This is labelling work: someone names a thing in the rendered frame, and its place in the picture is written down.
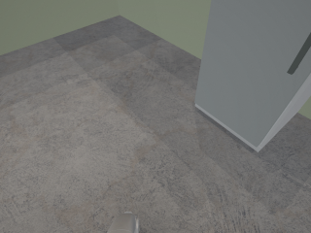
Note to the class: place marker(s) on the fridge door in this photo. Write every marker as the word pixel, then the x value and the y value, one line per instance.
pixel 248 49

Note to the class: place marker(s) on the handle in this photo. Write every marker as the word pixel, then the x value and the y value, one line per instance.
pixel 306 46

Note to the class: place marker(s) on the left robot thigh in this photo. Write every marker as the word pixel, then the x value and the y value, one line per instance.
pixel 125 223

